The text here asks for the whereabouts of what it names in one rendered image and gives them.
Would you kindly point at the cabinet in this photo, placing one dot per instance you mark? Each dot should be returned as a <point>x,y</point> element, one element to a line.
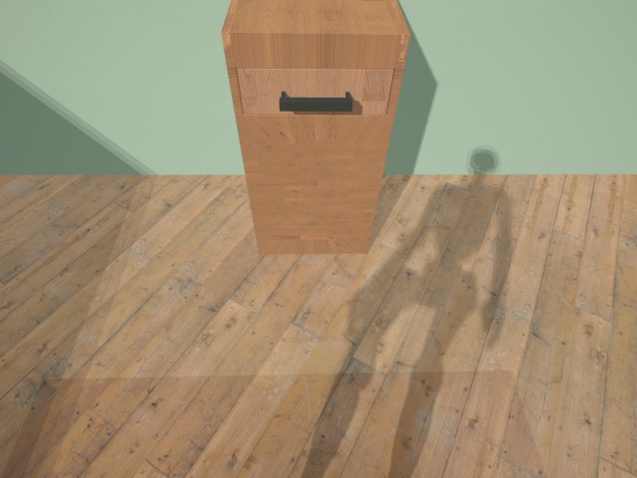
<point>314,180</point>

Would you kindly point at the handle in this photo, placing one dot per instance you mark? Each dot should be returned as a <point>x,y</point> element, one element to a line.
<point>316,104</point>

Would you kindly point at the drawer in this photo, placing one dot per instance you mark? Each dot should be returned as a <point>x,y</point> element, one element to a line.
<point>261,88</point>

